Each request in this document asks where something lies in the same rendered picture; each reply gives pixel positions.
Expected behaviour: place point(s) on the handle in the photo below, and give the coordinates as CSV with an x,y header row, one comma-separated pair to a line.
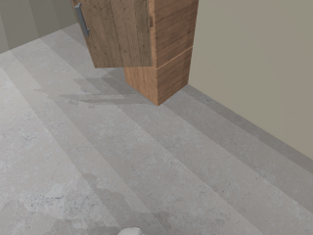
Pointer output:
x,y
81,20

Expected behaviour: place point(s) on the cupboard door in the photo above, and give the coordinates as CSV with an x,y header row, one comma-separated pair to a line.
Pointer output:
x,y
119,32

